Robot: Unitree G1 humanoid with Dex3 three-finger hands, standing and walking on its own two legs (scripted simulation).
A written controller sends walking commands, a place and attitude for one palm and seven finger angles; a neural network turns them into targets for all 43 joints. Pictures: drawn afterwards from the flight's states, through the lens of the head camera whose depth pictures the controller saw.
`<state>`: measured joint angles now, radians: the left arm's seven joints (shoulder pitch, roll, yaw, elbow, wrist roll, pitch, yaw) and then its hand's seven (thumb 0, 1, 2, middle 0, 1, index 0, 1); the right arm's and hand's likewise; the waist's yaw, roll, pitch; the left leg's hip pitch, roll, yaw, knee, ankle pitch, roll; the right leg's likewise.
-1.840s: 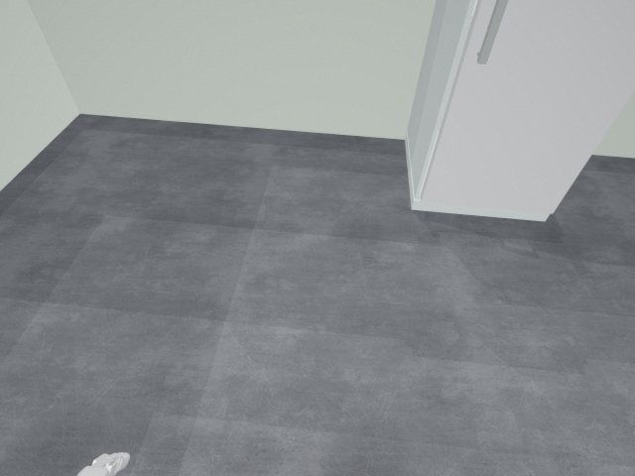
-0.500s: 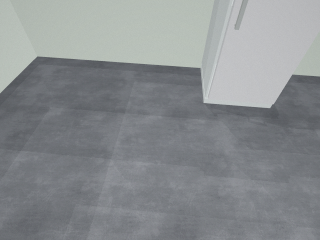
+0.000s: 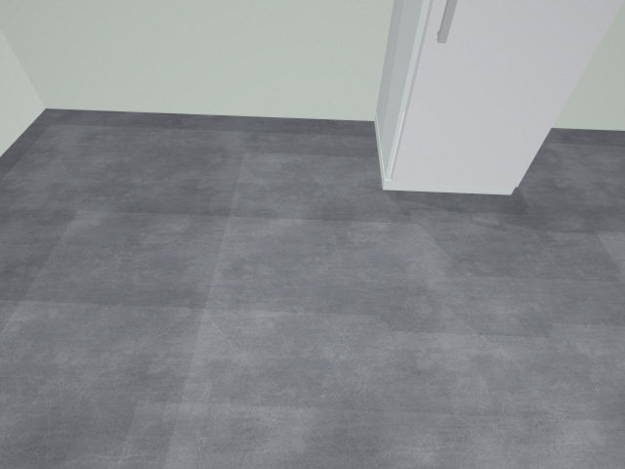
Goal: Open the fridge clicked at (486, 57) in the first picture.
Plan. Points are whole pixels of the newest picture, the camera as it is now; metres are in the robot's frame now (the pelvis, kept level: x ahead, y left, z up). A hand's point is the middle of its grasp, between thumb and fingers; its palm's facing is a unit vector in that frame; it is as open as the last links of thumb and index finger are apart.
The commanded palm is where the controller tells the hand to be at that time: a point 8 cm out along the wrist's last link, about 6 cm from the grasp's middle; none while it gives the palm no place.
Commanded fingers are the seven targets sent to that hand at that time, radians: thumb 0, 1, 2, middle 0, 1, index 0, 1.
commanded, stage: walk to a spot facing it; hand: left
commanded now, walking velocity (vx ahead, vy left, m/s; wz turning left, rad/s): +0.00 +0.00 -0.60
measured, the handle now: out of the picture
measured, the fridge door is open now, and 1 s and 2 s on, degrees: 0 0 0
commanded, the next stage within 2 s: none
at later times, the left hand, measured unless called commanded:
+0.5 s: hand out of the picture +0.05 +0.14 -0.15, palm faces -0.19 -0.95 -0.25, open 7.4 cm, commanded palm none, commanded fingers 0.00 0.90 0.90 -0.20 -0.30 -0.20 -0.30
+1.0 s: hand (225, 369) +0.30 +0.17 -0.17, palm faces -0.48 -0.86 -0.19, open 7.4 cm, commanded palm none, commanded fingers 0.00 0.90 0.90 -0.20 -0.30 -0.20 -0.30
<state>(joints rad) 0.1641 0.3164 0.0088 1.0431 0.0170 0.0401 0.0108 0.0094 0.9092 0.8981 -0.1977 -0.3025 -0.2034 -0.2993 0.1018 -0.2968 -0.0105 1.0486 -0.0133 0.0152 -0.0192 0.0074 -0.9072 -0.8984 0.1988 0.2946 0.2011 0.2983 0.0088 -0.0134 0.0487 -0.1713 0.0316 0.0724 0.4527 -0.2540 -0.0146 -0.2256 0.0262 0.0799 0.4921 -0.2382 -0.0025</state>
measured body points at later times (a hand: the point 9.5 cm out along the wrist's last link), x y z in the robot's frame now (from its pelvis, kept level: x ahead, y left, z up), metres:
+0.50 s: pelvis +0.00 -0.05 +0.01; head +0.02 -0.08 +0.46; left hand +0.06 +0.19 -0.13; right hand +0.01 -0.32 -0.14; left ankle +0.01 +0.13 -0.65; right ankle -0.01 -0.11 -0.74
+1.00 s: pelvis +0.15 +0.00 +0.01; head +0.18 +0.04 +0.45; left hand +0.33 +0.22 -0.16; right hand +0.08 -0.23 -0.11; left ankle +0.17 +0.09 -0.74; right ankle +0.06 -0.12 -0.64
